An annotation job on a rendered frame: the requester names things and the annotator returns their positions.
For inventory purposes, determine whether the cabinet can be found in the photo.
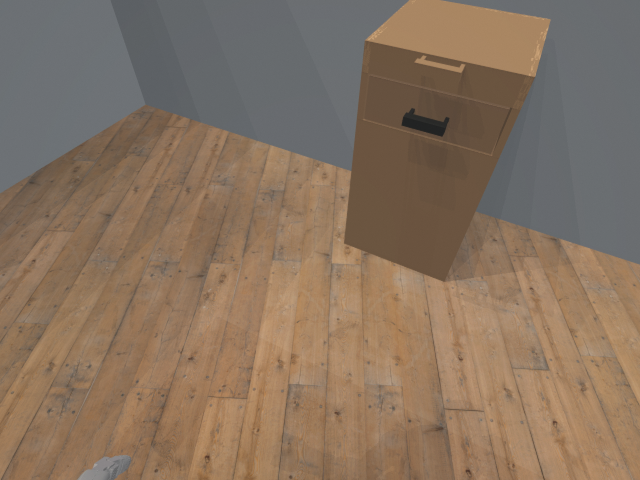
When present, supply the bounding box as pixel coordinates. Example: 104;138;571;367
344;0;551;282

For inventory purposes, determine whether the robot left hand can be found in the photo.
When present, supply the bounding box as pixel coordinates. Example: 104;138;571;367
77;455;131;480

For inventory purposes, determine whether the drawer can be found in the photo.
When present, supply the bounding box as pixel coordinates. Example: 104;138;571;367
364;74;510;154

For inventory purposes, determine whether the handle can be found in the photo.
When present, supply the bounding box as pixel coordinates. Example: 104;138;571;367
402;108;449;137
412;58;464;84

